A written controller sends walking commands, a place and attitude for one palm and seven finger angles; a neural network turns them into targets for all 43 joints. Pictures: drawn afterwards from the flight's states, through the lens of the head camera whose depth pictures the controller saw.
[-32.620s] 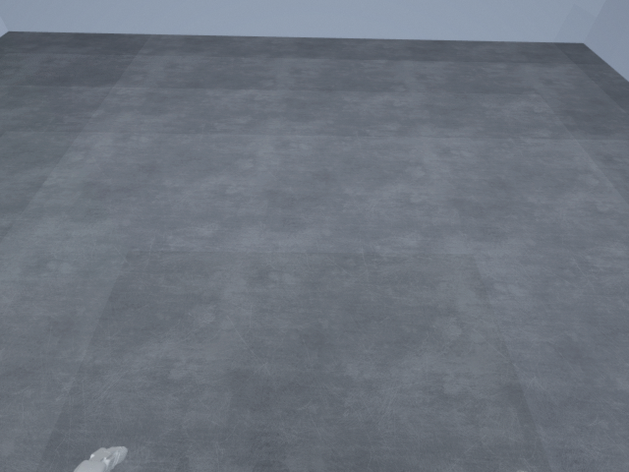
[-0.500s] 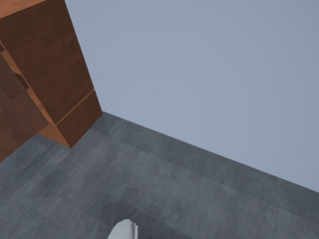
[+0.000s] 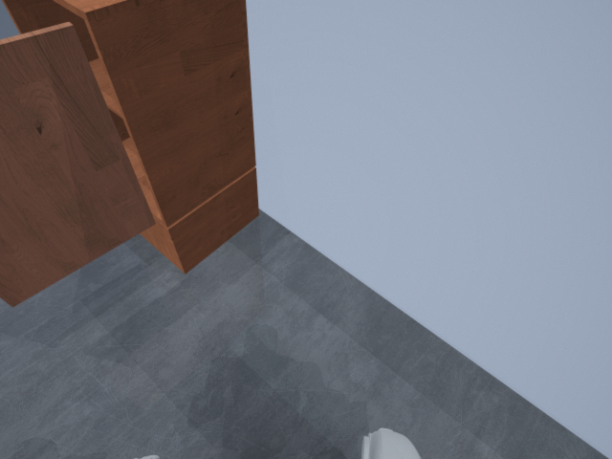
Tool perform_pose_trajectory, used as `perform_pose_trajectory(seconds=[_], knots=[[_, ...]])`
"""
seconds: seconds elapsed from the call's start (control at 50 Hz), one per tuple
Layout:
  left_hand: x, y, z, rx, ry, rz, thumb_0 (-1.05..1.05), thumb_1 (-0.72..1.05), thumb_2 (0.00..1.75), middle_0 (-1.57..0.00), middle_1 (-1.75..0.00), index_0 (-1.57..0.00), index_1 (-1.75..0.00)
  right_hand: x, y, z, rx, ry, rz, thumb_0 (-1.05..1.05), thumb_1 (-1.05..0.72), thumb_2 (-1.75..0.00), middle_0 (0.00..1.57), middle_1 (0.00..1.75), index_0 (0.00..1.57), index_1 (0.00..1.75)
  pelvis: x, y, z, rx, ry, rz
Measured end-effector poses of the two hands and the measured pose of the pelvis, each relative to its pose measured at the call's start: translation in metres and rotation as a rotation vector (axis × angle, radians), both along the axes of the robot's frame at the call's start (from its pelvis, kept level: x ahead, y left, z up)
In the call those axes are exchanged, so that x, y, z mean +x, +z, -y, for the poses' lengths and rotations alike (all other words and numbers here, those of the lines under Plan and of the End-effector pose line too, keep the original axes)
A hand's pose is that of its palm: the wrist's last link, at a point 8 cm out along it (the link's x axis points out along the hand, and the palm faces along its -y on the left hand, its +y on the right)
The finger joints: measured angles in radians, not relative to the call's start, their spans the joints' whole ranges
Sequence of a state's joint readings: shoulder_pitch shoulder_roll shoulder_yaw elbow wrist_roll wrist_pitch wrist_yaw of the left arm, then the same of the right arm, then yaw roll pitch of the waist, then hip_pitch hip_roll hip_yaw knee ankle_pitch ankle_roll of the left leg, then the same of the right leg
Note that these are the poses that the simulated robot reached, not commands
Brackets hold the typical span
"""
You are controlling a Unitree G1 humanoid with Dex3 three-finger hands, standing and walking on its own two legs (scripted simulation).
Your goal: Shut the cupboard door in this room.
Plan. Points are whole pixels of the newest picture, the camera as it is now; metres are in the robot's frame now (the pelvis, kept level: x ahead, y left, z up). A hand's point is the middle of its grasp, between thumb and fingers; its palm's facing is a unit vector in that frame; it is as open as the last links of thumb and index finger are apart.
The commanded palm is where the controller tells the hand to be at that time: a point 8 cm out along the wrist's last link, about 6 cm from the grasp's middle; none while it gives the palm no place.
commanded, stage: turn to face it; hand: left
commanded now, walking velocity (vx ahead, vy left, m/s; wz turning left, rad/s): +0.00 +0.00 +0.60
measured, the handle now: out of the picture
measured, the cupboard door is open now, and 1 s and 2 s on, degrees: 85 85 85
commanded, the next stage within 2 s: take the last steps up to it in 1.24 s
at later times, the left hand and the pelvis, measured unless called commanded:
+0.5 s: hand out of the picture +0.11 +0.15 -0.14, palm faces +0.28 -0.92 -0.28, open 7.4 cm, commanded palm none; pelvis +0.05 -0.06 +0.00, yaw +18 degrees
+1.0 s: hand out of the picture -0.09 +0.21 -0.18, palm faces +0.59 -0.78 -0.23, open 7.4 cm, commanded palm none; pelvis +0.00 +0.00 +0.00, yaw +33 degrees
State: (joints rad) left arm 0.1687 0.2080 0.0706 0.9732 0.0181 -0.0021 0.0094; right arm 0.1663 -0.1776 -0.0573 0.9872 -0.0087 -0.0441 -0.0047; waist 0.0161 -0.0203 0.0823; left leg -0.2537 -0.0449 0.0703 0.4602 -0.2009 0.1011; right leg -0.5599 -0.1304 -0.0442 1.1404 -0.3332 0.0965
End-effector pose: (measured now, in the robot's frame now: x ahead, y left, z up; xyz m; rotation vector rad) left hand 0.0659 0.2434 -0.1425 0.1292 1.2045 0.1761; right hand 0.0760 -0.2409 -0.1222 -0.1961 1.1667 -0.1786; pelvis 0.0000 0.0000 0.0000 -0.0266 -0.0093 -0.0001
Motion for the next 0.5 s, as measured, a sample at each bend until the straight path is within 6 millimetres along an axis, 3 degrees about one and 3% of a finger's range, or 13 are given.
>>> perform_pose_trajectory(seconds=[0.06,0.14,0.28,0.36,0.5], knots=[[0.040,0.010,-0.002,0.016,0.001,0.081,0.00,0.91,0.90,-0.20,-0.30,-0.20,-0.29,-0.006,-0.001,0.007,-0.004,-0.006,-0.054,-0.01,-0.94,-0.90,0.20,0.30,0.20,0.30,0.012,0.001,0.003,0.004,0.030,-0.005],[0.076,0.020,0.003,0.034,0.001,0.141,0.00,0.91,0.90,-0.20,-0.30,-0.20,-0.29,-0.013,-0.005,0.017,-0.001,-0.016,-0.115,-0.01,-0.93,-0.90,0.20,0.30,0.20,0.30,0.027,0.001,0.011,0.011,0.072,-0.012],[0.107,0.032,0.026,0.067,0.016,0.191,0.00,0.91,0.90,-0.20,-0.30,-0.20,-0.29,-0.014,-0.022,0.042,0.026,-0.003,-0.213,0.00,-0.91,-0.90,0.20,0.30,0.20,0.30,0.047,-0.004,0.037,0.027,0.147,-0.022],[0.095,0.034,0.040,0.097,0.044,0.197,0.00,0.91,0.90,-0.20,-0.30,-0.20,-0.30,0.005,-0.037,0.059,0.044,0.040,-0.233,0.00,-0.91,-0.90,0.20,0.30,0.20,0.30,0.052,-0.009,0.052,0.030,0.204,-0.012],[0.021,0.036,0.051,0.106,0.202,0.092,0.00,0.90,0.90,-0.20,-0.30,-0.20,-0.30,0.071,-0.030,0.067,0.039,0.191,-0.176,0.00,-0.91,-0.90,0.20,0.30,0.20,0.30,0.052,0.000,0.062,0.061,0.312,0.007]])
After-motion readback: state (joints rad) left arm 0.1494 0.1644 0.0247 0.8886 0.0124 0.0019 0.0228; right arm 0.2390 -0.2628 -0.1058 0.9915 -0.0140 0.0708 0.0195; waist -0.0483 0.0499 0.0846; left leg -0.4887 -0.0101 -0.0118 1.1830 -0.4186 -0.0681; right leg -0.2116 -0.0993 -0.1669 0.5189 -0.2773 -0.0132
